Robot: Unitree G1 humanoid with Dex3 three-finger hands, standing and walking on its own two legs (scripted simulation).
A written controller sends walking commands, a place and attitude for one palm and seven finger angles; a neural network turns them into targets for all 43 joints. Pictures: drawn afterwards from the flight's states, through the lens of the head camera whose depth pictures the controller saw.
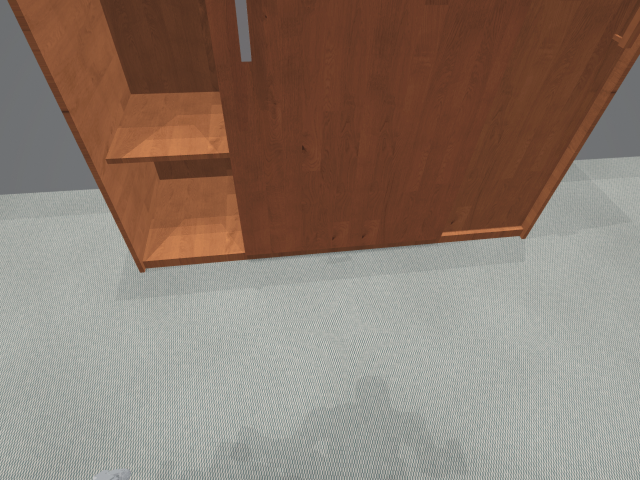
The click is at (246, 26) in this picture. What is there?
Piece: wardrobe's sliding door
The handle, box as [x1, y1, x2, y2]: [235, 0, 251, 61]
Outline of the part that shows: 235,0 241,61 251,61 245,0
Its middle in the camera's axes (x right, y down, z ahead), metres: -0.19 -0.55 +0.88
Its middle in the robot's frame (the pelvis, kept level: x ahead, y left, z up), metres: +1.04 +0.25 +0.21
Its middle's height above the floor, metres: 0.98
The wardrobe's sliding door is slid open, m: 0.40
